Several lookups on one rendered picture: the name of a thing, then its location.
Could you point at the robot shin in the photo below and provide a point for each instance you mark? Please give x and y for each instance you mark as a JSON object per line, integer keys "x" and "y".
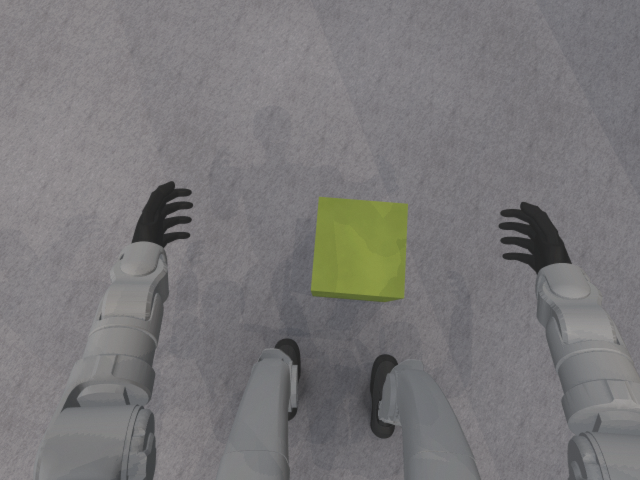
{"x": 273, "y": 353}
{"x": 409, "y": 364}

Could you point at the robot left upper arm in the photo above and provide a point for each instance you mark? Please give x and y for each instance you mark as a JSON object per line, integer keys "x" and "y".
{"x": 101, "y": 443}

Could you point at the left robot hand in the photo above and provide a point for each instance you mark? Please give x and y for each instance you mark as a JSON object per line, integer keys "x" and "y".
{"x": 152, "y": 224}

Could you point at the right robot hand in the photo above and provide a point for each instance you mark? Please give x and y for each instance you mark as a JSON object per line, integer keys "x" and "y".
{"x": 545, "y": 244}

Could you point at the robot right upper arm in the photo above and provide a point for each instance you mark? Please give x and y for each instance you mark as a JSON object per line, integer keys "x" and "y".
{"x": 604, "y": 456}

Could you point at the carton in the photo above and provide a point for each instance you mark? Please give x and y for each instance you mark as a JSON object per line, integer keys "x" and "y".
{"x": 360, "y": 250}

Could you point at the left robot shin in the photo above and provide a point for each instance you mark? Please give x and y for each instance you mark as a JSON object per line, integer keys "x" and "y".
{"x": 273, "y": 353}

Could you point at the robot right forearm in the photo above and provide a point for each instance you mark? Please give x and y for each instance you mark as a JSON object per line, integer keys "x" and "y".
{"x": 600, "y": 383}

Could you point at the right robot shin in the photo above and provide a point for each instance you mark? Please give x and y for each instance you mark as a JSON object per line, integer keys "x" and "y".
{"x": 409, "y": 364}

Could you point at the robot left forearm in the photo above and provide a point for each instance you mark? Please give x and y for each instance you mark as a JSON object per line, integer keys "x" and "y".
{"x": 116, "y": 366}

